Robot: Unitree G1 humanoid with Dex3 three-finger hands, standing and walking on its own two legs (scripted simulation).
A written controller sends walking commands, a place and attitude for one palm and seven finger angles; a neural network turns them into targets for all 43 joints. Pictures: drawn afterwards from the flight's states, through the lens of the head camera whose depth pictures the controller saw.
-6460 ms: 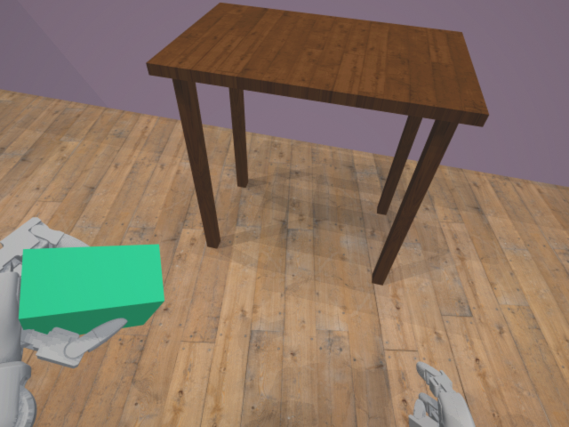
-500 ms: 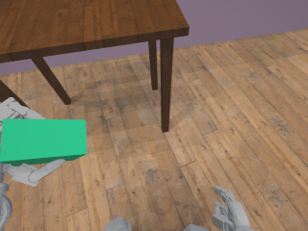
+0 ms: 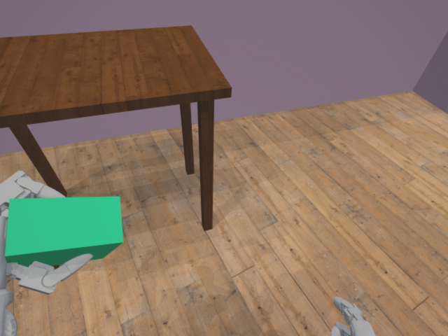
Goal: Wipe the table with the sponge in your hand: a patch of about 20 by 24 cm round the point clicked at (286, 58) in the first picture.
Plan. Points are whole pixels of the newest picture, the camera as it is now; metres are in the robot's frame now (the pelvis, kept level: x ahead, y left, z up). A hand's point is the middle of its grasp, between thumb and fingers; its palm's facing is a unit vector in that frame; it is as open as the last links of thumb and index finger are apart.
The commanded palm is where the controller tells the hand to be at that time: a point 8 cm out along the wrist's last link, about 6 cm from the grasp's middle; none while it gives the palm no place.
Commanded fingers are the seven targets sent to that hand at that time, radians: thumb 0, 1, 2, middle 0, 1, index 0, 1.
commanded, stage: take the last steps up to it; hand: left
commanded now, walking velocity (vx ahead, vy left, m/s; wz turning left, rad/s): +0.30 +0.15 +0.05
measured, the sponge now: (80, 232) +0.22 +0.21 +0.15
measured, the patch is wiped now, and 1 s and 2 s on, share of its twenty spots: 0.00 0.00 0.00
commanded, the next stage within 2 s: come to a stop and stand still in 1.26 s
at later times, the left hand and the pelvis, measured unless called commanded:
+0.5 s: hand (68, 190) +0.28 +0.25 +0.16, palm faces +0.35 -0.79 -0.50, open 10.2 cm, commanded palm +0.22 +0.30 +0.18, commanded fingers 0.00 0.10 1.30 -1.20 -1.60 -1.20 -1.60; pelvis +0.06 +0.02 -0.01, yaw +0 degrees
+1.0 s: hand (83, 148) +0.38 +0.27 +0.16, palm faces +0.44 -0.78 -0.45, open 10.2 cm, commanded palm +0.31 +0.31 +0.18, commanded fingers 0.00 0.10 1.30 -1.20 -1.60 -1.20 -1.60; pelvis +0.16 +0.02 -0.01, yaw +1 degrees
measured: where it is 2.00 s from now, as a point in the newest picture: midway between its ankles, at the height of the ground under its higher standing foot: outside the picture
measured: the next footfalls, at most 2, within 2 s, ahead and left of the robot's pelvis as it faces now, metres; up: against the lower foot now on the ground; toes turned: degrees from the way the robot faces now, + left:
right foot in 0.14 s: +0.01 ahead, -0.12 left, +0.00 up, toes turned -7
left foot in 0.50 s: +0.15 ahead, +0.15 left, +0.00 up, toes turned +10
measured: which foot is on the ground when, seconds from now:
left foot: down 0.00-0.16, up 0.18-0.48, down 0.50-0.88, up 0.90-1.00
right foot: up 0.00-0.12, down 0.14-0.52, up 0.54-0.86, down 0.88-1.00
